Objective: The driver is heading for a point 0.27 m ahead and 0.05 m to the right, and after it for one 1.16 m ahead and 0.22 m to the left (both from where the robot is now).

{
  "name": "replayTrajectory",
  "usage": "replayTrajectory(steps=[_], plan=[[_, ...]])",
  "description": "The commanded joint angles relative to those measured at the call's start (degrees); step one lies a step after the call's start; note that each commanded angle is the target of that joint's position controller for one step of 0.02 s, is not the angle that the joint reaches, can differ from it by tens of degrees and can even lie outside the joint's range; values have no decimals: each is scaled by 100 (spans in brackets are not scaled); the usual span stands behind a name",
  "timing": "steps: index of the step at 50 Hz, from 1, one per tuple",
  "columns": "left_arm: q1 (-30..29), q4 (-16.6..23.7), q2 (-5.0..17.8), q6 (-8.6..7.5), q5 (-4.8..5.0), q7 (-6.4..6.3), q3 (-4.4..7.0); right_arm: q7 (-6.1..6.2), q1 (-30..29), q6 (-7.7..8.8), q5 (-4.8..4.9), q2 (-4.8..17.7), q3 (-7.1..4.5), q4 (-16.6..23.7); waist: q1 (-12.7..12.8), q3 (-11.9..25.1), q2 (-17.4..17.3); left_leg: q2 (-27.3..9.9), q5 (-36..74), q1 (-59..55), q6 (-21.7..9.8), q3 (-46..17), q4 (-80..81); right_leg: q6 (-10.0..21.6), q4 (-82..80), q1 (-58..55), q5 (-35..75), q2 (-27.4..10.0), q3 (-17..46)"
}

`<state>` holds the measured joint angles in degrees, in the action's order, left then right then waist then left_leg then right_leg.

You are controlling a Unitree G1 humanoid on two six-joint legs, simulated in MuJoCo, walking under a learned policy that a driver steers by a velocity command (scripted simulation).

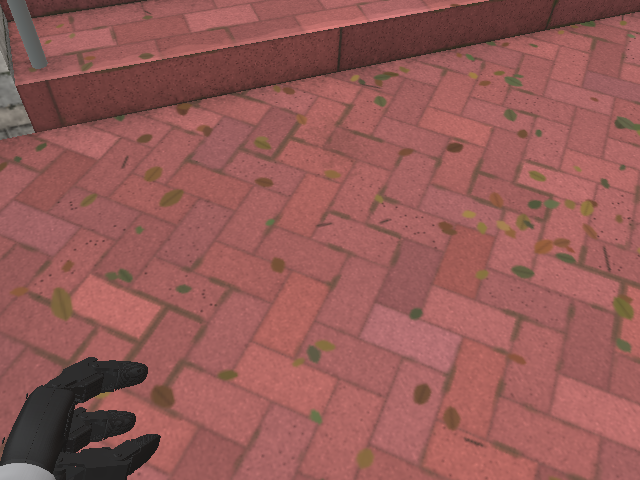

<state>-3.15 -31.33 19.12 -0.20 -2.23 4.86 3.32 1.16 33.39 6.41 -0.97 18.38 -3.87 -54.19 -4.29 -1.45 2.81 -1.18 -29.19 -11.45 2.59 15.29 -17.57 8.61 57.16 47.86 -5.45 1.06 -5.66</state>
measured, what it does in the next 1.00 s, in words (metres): walks ahead, turning left: right foot, then left foot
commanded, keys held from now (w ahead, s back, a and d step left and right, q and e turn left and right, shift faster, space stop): w+e+shift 0.16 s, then w+q+shift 0.82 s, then shift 0.02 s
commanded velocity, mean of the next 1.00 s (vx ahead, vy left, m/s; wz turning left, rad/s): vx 1.00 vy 0.00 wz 0.22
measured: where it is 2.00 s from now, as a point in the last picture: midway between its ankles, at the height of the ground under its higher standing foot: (250, 152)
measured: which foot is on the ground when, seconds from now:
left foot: down 0.00-0.08, up 0.10-0.46, down 0.48-0.96, up 0.98-1.00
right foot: up 0.00-0.06, down 0.08-0.50, up 0.52-0.92, down 0.94-1.00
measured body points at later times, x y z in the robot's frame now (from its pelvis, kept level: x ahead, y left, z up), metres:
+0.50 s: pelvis +0.55 +0.03 -0.01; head +0.57 +0.05 +0.44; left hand +0.60 +0.32 -0.15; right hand +0.69 -0.26 -0.09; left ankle +0.74 +0.09 -0.71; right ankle +0.24 -0.01 -0.67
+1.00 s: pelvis +1.04 +0.02 +0.00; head +1.07 +0.03 +0.45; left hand +1.23 +0.30 -0.04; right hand +1.11 -0.29 -0.11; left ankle +0.78 +0.07 -0.64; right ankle +1.18 -0.09 -0.71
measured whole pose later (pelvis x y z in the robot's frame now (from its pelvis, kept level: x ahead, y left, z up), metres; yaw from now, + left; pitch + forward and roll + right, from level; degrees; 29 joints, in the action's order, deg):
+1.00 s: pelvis +1.04 +0.02 +0.00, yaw +17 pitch +3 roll -2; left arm 0.8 -33.2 16.1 -6.0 -3.3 -1.1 -1.1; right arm -0.5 23.8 3.3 0.4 21.2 -5.2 -48.0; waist -5.9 -1.3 -2.1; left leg 7.8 -25.9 5.6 -6.9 -13.1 -56.6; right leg -1.5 35.1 30.0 -8.2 -0.1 1.1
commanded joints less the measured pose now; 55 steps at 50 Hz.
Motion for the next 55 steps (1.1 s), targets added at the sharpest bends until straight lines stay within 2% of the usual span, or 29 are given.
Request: replayTrajectory(steps=[1,3,4,5,6,7,8,9,11,14,18,21,22,24,25,26,27,29,30,34,39,44,46,47,48,49,50,52,55], plan=[[936,-8,69,45,19,4,-22,67,-776,156,117,1027,-141,667,1227,-286,-917,-1208,9133,2327,-60,20,-582,267,-394,-3120,257,699,-760],[3018,-610,683,56,36,-180,265,90,-1341,52,109,1340,-237,868,2367,678,-1290,-1403,9565,2981,-112,-315,-3356,643,-741,-5487,-535,784,-153],[3388,-912,802,39,176,-275,400,56,-1554,-17,117,1254,-276,918,2493,701,-655,-706,5300,3940,-159,-328,-5558,955,-1875,-6539,-7,345,592],[2727,-940,1053,35,283,-360,469,-37,-1527,-13,-26,499,-93,1202,1696,419,552,260,286,4960,-321,-261,-7816,996,-1757,-6273,860,26,1699],[2442,-609,1465,34,41,-356,458,-53,-968,11,155,371,-33,1819,1021,1754,788,128,-223,6027,-169,-1498,-8583,2096,-2384,-7500,1060,-1101,4082],[2651,-623,1296,35,55,-478,447,-74,-1587,164,30,663,-1,2037,1302,1741,-9,43,308,6299,-126,-1983,-7987,2033,-3756,-7027,-1069,-1312,5294],[2516,-852,992,-48,22,-533,376,-58,-1774,192,-13,595,56,1982,999,515,-533,-212,435,6442,-196,-2044,-7358,1827,-4288,-5842,-1711,-1290,5229],[2254,-908,708,-162,-5,-551,264,-45,-1813,114,-143,458,99,1853,649,-12,-843,-408,364,6188,-233,-2032,-6930,1658,-4302,-4852,-1296,-1208,4784],[2160,-1075,330,-419,-1,-563,100,-46,-1457,-227,-319,310,173,1612,152,-363,-1034,-731,-20,5357,-144,-2142,-6199,1418,-4147,-3224,-44,-1070,3799],[2024,-1266,468,-588,64,-503,111,-167,-2261,-319,-127,127,247,2000,68,-715,-507,-981,1092,4928,-157,-2003,-4365,944,-4717,-2400,617,-691,2498],[2330,-1503,563,-705,232,-374,161,-409,-2653,-326,135,-36,310,1841,509,-433,-306,-558,4020,3523,-808,-1230,-2407,375,-5253,-3021,1508,-183,1087],[2669,-1598,965,-750,86,-455,222,-386,-3010,-245,25,153,242,1836,610,-453,-77,-38,3543,3721,-1004,-892,-1607,158,-4855,-4752,4131,-635,776],[2578,-1619,1095,-719,-10,-514,270,-390,-2712,-219,30,331,161,1732,390,-248,73,248,3243,3545,-1032,-782,-1581,25,-4364,-5226,5089,-798,646],[1928,-1472,1176,-557,-262,-597,303,-336,-219,-295,42,775,-96,923,-909,974,295,711,2454,1483,-1134,-690,-1810,-206,-1408,-5118,6269,-783,212],[1770,-1392,902,-570,-227,-604,231,-242,635,-382,42,1230,-280,696,-1306,1240,-283,351,1614,364,-1458,-1597,-2054,-391,1368,-3849,4453,-221,127],[2746,-1124,-14,-686,105,-402,-14,-256,16,-455,-39,1546,-339,695,60,1964,-3210,-1043,-16,-1071,-2409,-5205,-661,-791,3682,-1321,-1845,893,477],[2393,-884,312,-760,-12,-466,-87,-309,-727,-444,-14,1351,-347,1068,41,2075,-2273,-1231,-567,-850,-2607,-6482,256,-578,3829,-781,-1615,627,1116],[1561,-785,465,-789,-74,-491,-150,-271,-791,-371,35,772,-241,926,58,965,-235,-1035,7,512,-2254,-5431,337,-490,2751,-826,-1001,-43,1266],[1284,-642,362,-744,-157,-491,-192,-199,-864,-358,62,660,-193,858,167,568,22,-784,489,1228,-2041,-4863,335,-572,2181,-1011,-949,-261,1233],[1132,-389,168,-410,-247,-438,-340,-182,-819,-236,101,667,-101,817,542,-127,-72,-292,1562,2703,-2126,-4137,581,-952,827,-1204,-1214,-501,1030],[-350,229,51,-448,-13,-310,-473,-262,-707,-200,119,807,-241,962,4,-522,-472,16,2236,3125,-1753,-3832,1057,-1127,-1700,-1695,919,-431,695],[-265,317,260,-532,38,-378,-387,-170,-709,-207,157,1040,-366,964,0,-140,-553,-129,4174,2053,-1322,-4009,303,-958,-2897,-2662,1033,-101,734],[1001,-2,689,-581,79,-525,-176,-159,-879,-208,80,1346,-421,963,642,766,-430,21,5714,1765,-1051,-3848,-1417,-857,-2905,-4129,-9,120,686],[2213,-249,934,-605,37,-646,-43,-188,-1195,-156,32,1250,-388,1039,1283,1358,-440,218,5300,2479,-943,-3700,-2877,-732,-2601,-5523,-631,-327,1010],[3544,-424,1325,-616,-113,-786,108,-181,-1293,-75,-7,455,-167,1199,1650,2201,442,525,2515,3367,-1024,-3133,-4822,-598,-2696,-6825,-2723,-1781,2435],[2835,-384,1752,-572,-234,-734,218,-202,-434,-117,332,-11,27,1516,727,2861,2544,972,-4,5045,-856,-2459,-6279,118,-4101,-7589,-4007,-3017,6018],[2325,-276,1076,-543,-166,-680,180,-135,-956,-238,107,516,10,1233,831,1846,1167,416,617,5611,-923,-2291,-6416,193,-4262,-6795,-3973,-2628,5596],[2159,-539,338,-578,-154,-580,-4,-221,-1870,-319,-63,598,-35,1293,841,738,-219,138,1046,5368,-734,-2059,-5942,221,-3787,-5522,435,-2110,3315],[2715,-1147,20,-748,55,-499,-108,-301,-2265,-467,-149,169,64,1551,610,408,142,83,454,5395,-569,-2088,-5310,60,-3707,-5003,3716,-1768,1990]])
